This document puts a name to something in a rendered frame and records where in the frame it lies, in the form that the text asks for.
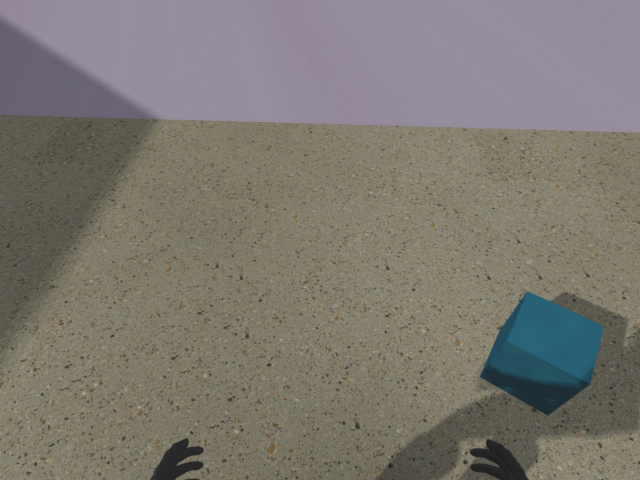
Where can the robot left hand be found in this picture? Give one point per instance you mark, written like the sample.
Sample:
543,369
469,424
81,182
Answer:
167,469

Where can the robot right hand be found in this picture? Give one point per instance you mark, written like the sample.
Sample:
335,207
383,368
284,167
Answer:
497,453

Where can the carton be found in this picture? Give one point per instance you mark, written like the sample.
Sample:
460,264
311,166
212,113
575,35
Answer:
544,354

